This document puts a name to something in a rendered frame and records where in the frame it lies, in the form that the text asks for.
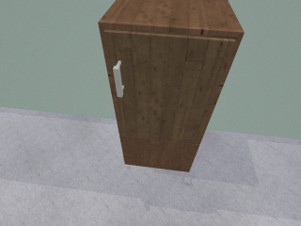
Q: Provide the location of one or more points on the cupboard door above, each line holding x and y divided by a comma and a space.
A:
170, 82

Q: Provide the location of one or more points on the handle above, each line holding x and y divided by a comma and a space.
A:
118, 82

